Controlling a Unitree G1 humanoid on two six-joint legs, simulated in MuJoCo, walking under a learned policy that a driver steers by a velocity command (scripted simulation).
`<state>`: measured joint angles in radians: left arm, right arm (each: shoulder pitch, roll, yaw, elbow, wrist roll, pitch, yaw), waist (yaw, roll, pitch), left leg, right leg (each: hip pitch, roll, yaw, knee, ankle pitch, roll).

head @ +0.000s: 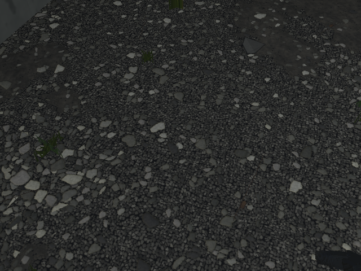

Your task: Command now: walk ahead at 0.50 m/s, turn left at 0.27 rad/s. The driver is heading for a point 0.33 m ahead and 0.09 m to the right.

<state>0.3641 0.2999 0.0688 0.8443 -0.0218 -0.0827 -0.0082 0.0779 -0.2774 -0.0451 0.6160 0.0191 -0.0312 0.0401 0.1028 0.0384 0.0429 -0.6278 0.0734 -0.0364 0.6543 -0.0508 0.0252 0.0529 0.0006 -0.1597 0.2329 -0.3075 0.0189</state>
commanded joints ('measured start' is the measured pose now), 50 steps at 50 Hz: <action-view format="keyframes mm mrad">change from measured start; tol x32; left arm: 1 -20 193 43 -30 -17 3 3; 50 -257 27 -19 54 31 70 29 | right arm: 1 -75 -74 -19 -98 -4 -20 9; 6 393 -257 -85 2 -23 -14 -29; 50 177 -72 -9 338 -24 -4 -73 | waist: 1 -56 -109 26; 6 -240 158 -494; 15 -62 24 -28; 29 -78 -263 -408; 50 -99 7 -51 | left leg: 1 65 -39 50 -80 -78 44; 4 647 -65 48 -129 -17 124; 6 1069 352 -708 -293 -161 336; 13 445 169 -81 -471 255 205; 26 581 107 61 -183 455 97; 30 207 -62 -52 428 -660 -67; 50 346 -3 -22 -265 -136 -12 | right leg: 1 0 -289 119 -15 568 -173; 4 -193 -205 39 441 760 -95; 6 -713 16 234 1048 -290 -20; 7 -802 -38 278 1099 -244 -31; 25 -462 -37 173 275 328 -59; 28 108 -290 443 301 1138 -273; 33 -271 -260 452 60 272 -244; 41 -476 -110 285 58 -210 -84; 50 -228 -35 189 213 251 -45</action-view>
